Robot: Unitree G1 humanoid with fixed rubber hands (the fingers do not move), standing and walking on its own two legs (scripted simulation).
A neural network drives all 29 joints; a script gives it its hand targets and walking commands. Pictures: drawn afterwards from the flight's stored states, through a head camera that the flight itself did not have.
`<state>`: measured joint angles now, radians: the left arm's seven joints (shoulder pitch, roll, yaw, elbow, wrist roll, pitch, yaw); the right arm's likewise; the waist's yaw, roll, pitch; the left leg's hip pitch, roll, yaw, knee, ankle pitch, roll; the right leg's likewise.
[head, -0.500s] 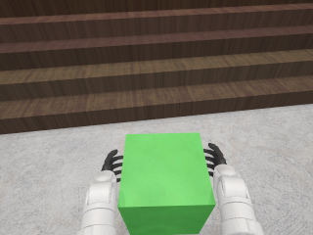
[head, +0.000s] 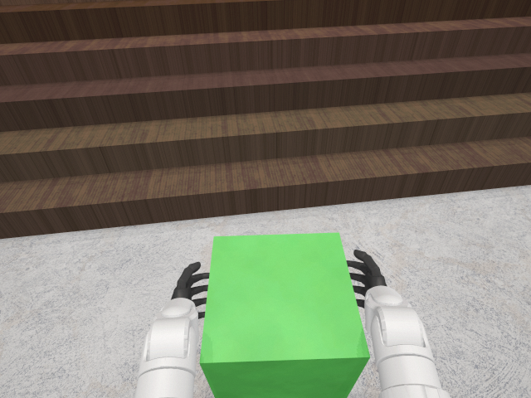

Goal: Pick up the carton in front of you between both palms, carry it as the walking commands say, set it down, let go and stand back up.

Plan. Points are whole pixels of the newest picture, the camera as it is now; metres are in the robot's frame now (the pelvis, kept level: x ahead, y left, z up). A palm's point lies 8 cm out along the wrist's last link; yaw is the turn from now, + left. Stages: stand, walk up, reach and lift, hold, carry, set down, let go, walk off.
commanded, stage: reach and lift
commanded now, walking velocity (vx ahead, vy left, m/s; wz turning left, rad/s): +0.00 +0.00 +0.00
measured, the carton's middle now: (278, 325) +0.29 +0.00 -0.04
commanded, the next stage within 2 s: hold in 0.04 s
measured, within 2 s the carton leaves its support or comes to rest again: neither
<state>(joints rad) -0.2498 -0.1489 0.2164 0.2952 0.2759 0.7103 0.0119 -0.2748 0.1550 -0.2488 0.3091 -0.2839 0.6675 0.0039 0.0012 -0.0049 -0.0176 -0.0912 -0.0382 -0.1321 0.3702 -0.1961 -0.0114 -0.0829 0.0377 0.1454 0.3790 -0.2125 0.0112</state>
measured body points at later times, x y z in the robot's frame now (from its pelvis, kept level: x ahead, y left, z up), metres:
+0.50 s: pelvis -0.01 +0.00 +0.00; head -0.06 +0.00 +0.45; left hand +0.29 +0.15 +0.04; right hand +0.29 -0.15 +0.05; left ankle +0.01 +0.13 -0.75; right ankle +0.00 -0.13 -0.75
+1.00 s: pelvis +0.07 -0.01 -0.01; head +0.05 -0.01 +0.44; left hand +0.37 +0.14 +0.07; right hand +0.38 -0.16 +0.08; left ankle +0.08 +0.09 -0.75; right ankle +0.00 -0.14 -0.75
